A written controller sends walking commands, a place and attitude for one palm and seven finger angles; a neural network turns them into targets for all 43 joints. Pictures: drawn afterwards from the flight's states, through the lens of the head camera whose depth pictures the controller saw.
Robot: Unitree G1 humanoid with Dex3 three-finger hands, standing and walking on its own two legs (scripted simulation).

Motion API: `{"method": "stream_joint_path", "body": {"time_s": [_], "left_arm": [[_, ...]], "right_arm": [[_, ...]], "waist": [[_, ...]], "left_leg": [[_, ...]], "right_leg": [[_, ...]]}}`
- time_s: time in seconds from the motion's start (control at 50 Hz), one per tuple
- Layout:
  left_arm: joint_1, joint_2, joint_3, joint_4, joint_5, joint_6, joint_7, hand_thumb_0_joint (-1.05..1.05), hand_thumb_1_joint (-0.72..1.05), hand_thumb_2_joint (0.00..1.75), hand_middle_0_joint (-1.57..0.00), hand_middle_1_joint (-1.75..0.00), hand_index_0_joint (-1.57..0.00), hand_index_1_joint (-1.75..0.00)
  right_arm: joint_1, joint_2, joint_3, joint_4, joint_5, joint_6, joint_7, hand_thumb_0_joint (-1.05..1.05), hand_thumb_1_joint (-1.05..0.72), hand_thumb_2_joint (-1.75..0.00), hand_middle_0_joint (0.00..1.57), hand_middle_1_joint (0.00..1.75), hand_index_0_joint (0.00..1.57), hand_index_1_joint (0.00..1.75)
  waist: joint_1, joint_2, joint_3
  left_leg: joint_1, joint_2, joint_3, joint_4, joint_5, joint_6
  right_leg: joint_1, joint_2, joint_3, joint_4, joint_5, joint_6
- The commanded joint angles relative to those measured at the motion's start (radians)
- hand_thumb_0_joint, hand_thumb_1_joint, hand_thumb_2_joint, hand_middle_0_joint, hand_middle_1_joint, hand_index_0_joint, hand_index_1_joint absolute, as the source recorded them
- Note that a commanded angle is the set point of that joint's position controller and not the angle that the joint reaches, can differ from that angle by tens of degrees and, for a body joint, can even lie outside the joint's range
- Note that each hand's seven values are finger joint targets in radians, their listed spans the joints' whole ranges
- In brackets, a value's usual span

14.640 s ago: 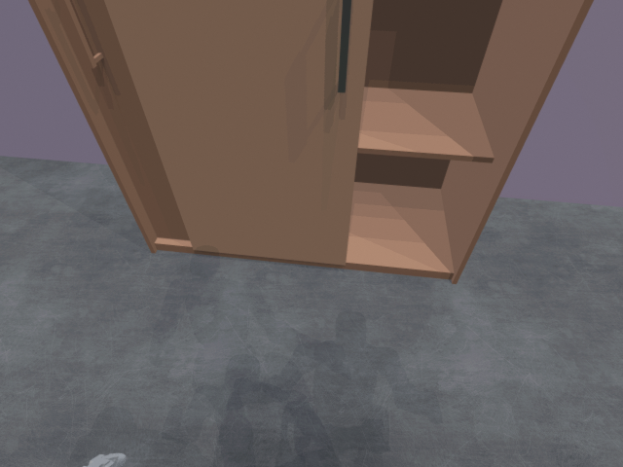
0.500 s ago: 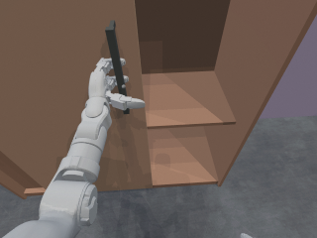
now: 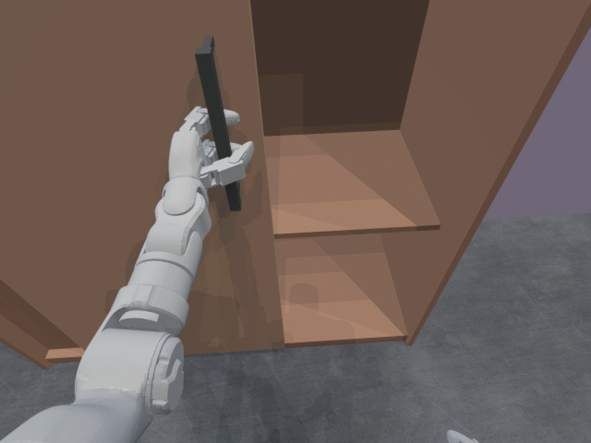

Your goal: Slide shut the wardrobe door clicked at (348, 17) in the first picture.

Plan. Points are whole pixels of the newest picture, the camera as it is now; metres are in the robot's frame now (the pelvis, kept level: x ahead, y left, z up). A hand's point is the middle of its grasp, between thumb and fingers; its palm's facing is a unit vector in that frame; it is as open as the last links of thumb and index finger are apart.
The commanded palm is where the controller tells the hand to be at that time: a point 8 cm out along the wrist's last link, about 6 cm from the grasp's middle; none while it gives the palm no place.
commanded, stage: grip the handle and tug to test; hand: left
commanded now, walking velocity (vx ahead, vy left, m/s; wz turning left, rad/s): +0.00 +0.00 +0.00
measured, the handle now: (223, 135) +0.50 +0.11 +0.17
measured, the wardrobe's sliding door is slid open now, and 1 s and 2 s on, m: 0.43 0.43 0.43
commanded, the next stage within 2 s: tug the door sideways, standing still in 0.84 s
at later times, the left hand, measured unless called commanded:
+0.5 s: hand (238, 159) +0.45 +0.09 +0.16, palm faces +0.06 -1.00 +0.02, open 5.2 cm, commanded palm +0.41 +0.14 +0.16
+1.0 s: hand (238, 163) +0.44 +0.08 +0.16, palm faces +0.05 -1.00 +0.02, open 5.8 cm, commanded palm +0.41 +0.12 +0.16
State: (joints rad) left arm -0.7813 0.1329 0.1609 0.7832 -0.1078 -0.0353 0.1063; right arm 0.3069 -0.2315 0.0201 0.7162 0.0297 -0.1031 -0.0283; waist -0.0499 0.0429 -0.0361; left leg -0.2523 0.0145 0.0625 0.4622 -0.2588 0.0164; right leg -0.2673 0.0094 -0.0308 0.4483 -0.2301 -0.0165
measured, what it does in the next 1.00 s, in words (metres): stands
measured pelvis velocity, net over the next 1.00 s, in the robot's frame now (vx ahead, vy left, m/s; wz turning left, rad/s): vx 0.04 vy -0.01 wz -0.03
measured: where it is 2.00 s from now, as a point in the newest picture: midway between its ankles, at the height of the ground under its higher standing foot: outside the picture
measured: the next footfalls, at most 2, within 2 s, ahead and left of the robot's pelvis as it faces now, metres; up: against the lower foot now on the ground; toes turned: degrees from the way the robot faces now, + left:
none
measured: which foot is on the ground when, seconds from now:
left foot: down 0.00-1.00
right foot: down 0.00-1.00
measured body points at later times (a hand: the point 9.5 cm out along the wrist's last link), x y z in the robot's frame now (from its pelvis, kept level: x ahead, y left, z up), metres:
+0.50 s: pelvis +0.00 +0.00 +0.00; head +0.01 -0.02 +0.45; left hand +0.44 +0.14 +0.17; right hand +0.09 -0.25 -0.12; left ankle -0.01 +0.11 -0.74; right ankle +0.00 -0.11 -0.74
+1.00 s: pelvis +0.04 -0.01 +0.00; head +0.05 -0.03 +0.45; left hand +0.43 +0.14 +0.17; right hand +0.17 -0.25 -0.10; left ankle -0.01 +0.11 -0.74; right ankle +0.00 -0.11 -0.74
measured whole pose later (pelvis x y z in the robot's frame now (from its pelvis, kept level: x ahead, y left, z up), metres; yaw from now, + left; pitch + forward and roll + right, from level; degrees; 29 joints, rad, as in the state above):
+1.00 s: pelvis +0.04 -0.01 +0.00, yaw -2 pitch +3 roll +0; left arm -0.45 0.10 0.12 0.26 -0.13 0.17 0.11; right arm 0.25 -0.23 0.01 0.63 0.03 -0.04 -0.01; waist -0.04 0.05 -0.06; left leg -0.15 0.02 0.08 0.40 -0.27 0.01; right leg -0.17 0.02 0.00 0.38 -0.26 -0.02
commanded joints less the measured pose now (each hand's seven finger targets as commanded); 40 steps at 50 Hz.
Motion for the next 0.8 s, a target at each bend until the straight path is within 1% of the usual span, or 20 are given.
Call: {"method": "stream_joint_path", "body": {"time_s": [0.0,0.04,0.08,0.1,0.14,0.2,0.26,0.32,0.34,0.4,0.44,0.46,0.5,0.56,0.64,0.66,0.68,0.72,0.74,0.78], "left_arm": [[-0.533,0.146,0.015,-0.246,-0.001,-0.07,-0.002,0.0,0.9,0.9,-0.45,-1.4,-0.45,-1.4],[-0.518,0.178,0.035,-0.234,0.004,-0.072,-0.001,0.0,0.9,0.9,-0.45,-1.4,-0.45,-1.4],[-0.556,0.121,-0.018,-0.262,0.005,-0.081,-0.004,0.0,0.9,0.9,-0.45,-1.4,-0.45,-1.4],[-0.537,0.134,0.008,-0.246,-0.002,-0.079,-0.002,0.0,0.9,0.9,-0.45,-1.4,-0.45,-1.4],[-0.491,0.201,0.071,-0.229,-0.004,-0.076,0.007,0.0,0.9,0.9,-0.45,-1.4,-0.45,-1.4],[-0.487,0.166,0.038,-0.253,0.003,-0.073,0.007,0.0,0.9,0.9,-0.45,-1.4,-0.45,-1.4],[-0.496,0.19,0.059,-0.236,0.004,-0.069,0.009,0.0,0.9,0.9,-0.45,-1.4,-0.45,-1.4],[-0.493,0.179,0.05,-0.258,0.003,-0.07,0.003,0.0,0.9,0.9,-0.45,-1.4,-0.45,-1.4],[-0.458,0.217,0.085,-0.252,0.006,-0.072,0.009,0.0,0.9,0.9,-0.45,-1.4,-0.45,-1.4],[-0.446,0.18,0.056,-0.302,0.002,-0.074,0.004,0.0,0.9,0.9,-0.45,-1.4,-0.45,-1.4],[-0.388,0.206,0.084,-0.293,0.0,-0.068,0.005,0.0,0.9,0.9,-0.45,-1.4,-0.45,-1.4],[-0.395,0.183,0.059,-0.325,-0.002,-0.068,0.0,0.0,0.9,0.9,-0.45,-1.4,-0.45,-1.4],[-0.356,0.186,0.07,-0.325,-0.007,-0.057,-0.001,0.0,0.9,0.9,-0.45,-1.4,-0.45,-1.4],[-0.326,0.162,0.046,-0.403,-0.002,-0.048,0.0,0.0,0.9,0.9,-0.45,-1.4,-0.45,-1.4],[-0.202,0.137,0.037,-0.48,-0.01,-0.019,0.0,0.0,0.9,0.9,-0.45,-1.4,-0.45,-1.4],[-0.2,0.121,0.02,-0.521,-0.012,-0.013,-0.002,0.0,0.9,0.9,-0.45,-1.4,-0.45,-1.4],[-0.165,0.098,0.009,-0.559,-0.016,-0.005,-0.003,0.0,0.9,0.9,-0.45,-1.4,-0.45,-1.4],[-0.116,0.11,0.02,-0.609,-0.018,0.016,-0.003,0.0,0.9,0.9,-0.45,-1.4,-0.45,-1.4],[-0.063,0.115,0.03,-0.622,-0.021,0.027,-0.003,0.0,0.9,0.9,-0.45,-1.4,-0.45,-1.4],[-0.045,0.085,0.001,-0.697,-0.027,0.046,-0.008,0.0,0.9,0.9,-0.45,-1.4,-0.45,-1.4]], "right_arm": [[-0.015,-0.115,-0.037,-0.11,0.003,-0.041,-0.013,0.0,-0.9,-0.9,0.2,0.3,0.2,0.3],[-0.01,-0.118,-0.038,-0.104,0.002,-0.038,-0.015,0.0,-0.9,-0.9,0.2,0.3,0.2,0.3],[-0.014,-0.11,-0.037,-0.107,0.005,-0.044,-0.012,0.0,-0.9,-0.9,0.2,0.3,0.2,0.3],[-0.006,-0.112,-0.041,-0.103,0.002,-0.046,-0.012,0.0,-0.9,-0.9,0.2,0.3,0.2,0.3],[-0.005,-0.12,-0.041,-0.102,-0.001,-0.039,-0.013,0.0,-0.9,-0.9,0.2,0.3,0.2,0.3],[-0.012,-0.113,-0.04,-0.11,0.001,-0.039,-0.01,0.0,-0.9,-0.9,0.2,0.3,0.2,0.3],[-0.01,-0.117,-0.039,-0.109,0.0,-0.035,-0.013,0.0,-0.9,-0.9,0.2,0.3,0.2,0.3],[-0.016,-0.111,-0.037,-0.115,0.001,-0.036,-0.012,0.0,-0.9,-0.9,0.2,0.3,0.2,0.3],[-0.012,-0.117,-0.041,-0.113,-0.001,-0.032,-0.013,0.0,-0.9,-0.9,0.2,0.3,0.2,0.3],[-0.025,-0.11,-0.038,-0.127,0.0,-0.035,-0.01,0.0,-0.9,-0.9,0.2,0.3,0.2,0.3],[-0.025,-0.115,-0.041,-0.129,0.0,-0.03,-0.01,0.0,-0.9,-0.9,0.2,0.3,0.2,0.3],[-0.035,-0.112,-0.038,-0.138,0.003,-0.03,-0.008,0.0,-0.9,-0.9,0.2,0.3,0.2,0.3],[-0.039,-0.112,-0.04,-0.142,0.004,-0.029,-0.009,0.0,-0.9,-0.9,0.2,0.3,0.2,0.3],[-0.051,-0.11,-0.041,-0.156,0.003,-0.026,-0.005,0.0,-0.9,-0.9,0.2,0.3,0.2,0.3],[-0.065,-0.111,-0.047,-0.171,0.004,-0.02,0.001,0.0,-0.9,-0.9,0.2,0.3,0.2,0.3],[-0.073,-0.107,-0.047,-0.175,0.005,-0.02,0.003,0.0,-0.9,-0.9,0.2,0.3,0.2,0.3],[-0.075,-0.104,-0.048,-0.184,0.004,-0.022,0.007,0.0,-0.9,-0.9,0.2,0.3,0.2,0.3],[-0.084,-0.104,-0.05,-0.187,0.004,-0.019,0.009,0.0,-0.9,-0.9,0.2,0.3,0.2,0.3],[-0.091,-0.107,-0.05,-0.193,0.004,-0.013,0.01,0.0,-0.9,-0.9,0.2,0.3,0.2,0.3],[-0.107,-0.102,-0.049,-0.205,0.005,-0.01,0.012,0.0,-0.9,-0.9,0.2,0.3,0.2,0.3]], "waist": [[-0.013,-0.092,-0.299],[-0.003,-0.08,-0.306],[-0.02,-0.051,-0.306],[-0.013,-0.087,-0.318],[0.011,-0.104,-0.33],[0.002,-0.102,-0.32],[0.001,-0.113,-0.292],[0.004,-0.069,-0.307],[0.016,-0.105,-0.323],[0.018,-0.069,-0.338],[0.031,-0.1,-0.332],[0.025,-0.068,-0.327],[0.031,-0.099,-0.32],[0.04,-0.056,-0.347],[0.059,-0.091,-0.365],[0.055,-0.056,-0.358],[0.06,-0.066,-0.376],[0.065,-0.068,-0.377],[0.077,-0.079,-0.369],[0.072,-0.081,-0.372]], "left_leg": [[0.114,-0.008,-0.026,-0.029,0.244,0.019],[0.108,-0.007,-0.027,-0.03,0.242,0.017],[0.134,-0.006,-0.028,-0.026,0.253,0.017],[0.134,-0.004,-0.032,-0.023,0.264,0.017],[0.112,-0.007,-0.03,-0.028,0.271,0.015],[0.109,-0.007,-0.022,-0.029,0.279,0.018],[0.093,-0.007,-0.021,-0.032,0.252,0.02],[0.108,-0.009,-0.015,-0.031,0.257,0.019],[0.1,-0.006,-0.018,-0.032,0.261,0.018],[0.117,-0.007,-0.012,-0.032,0.292,0.017],[0.106,-0.005,-0.011,-0.035,0.294,0.016],[0.111,-0.006,-0.006,-0.039,0.29,0.017],[0.104,-0.005,-0.004,-0.04,0.292,0.017],[0.134,-0.005,-0.003,-0.04,0.339,0.014],[0.156,0.002,-0.002,-0.038,0.423,0.01],[0.171,0.002,0.001,-0.037,0.441,0.009],[0.182,0.003,0.0,-0.033,0.477,0.008],[0.194,0.004,0.005,-0.031,0.513,0.007],[0.184,0.003,0.006,-0.034,0.521,0.005],[0.196,0.002,0.008,-0.035,0.54,0.006]], "right_leg": [[0.103,0.004,0.018,-0.036,0.299,-0.001],[0.114,0.003,0.018,-0.035,0.291,-0.004],[0.088,0.006,0.015,-0.032,0.295,-0.004],[0.095,0.008,0.013,-0.029,0.306,-0.003],[0.133,0.006,0.015,-0.027,0.314,-0.005],[0.133,0.006,0.017,-0.027,0.339,-0.002],[0.126,0.005,0.018,-0.035,0.316,0.0],[0.129,0.003,0.022,-0.034,0.324,-0.002],[0.151,0.004,0.019,-0.033,0.321,-0.003],[0.16,0.004,0.018,-0.026,0.361,-0.005],[0.177,0.004,0.017,-0.029,0.363,-0.004],[0.172,0.003,0.021,-0.032,0.367,-0.004],[0.182,0.004,0.018,-0.034,0.378,-0.002],[0.198,0.003,0.015,-0.025,0.412,-0.007],[0.234,0.006,0.005,-0.017,0.484,-0.008],[0.228,0.006,0.007,-0.016,0.503,-0.008],[0.24,0.006,0.003,-0.01,0.532,-0.007],[0.256,0.004,0.004,-0.011,0.577,-0.004],[0.277,0.003,0.0,-0.011,0.589,-0.006],[0.284,0.002,-0.001,-0.01,0.626,-0.001]]}}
